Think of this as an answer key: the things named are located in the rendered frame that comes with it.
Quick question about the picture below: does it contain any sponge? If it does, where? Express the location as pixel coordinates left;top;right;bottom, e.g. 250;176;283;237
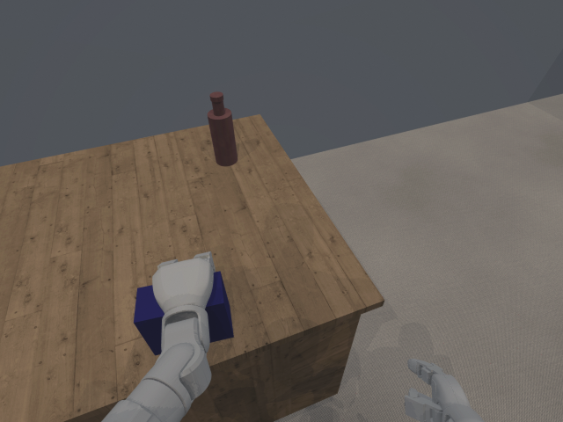
134;271;234;355

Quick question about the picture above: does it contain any robot left hand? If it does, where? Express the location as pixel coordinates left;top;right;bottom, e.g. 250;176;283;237
152;251;216;313

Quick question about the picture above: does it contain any robot right hand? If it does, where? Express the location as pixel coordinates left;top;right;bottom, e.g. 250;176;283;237
405;359;471;422

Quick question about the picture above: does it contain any robot right forearm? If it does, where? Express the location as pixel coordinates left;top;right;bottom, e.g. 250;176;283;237
442;404;485;422

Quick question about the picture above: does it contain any table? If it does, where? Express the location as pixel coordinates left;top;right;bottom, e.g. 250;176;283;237
0;114;384;422

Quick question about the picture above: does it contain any robot left forearm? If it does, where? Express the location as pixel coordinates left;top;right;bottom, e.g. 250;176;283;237
101;305;211;422

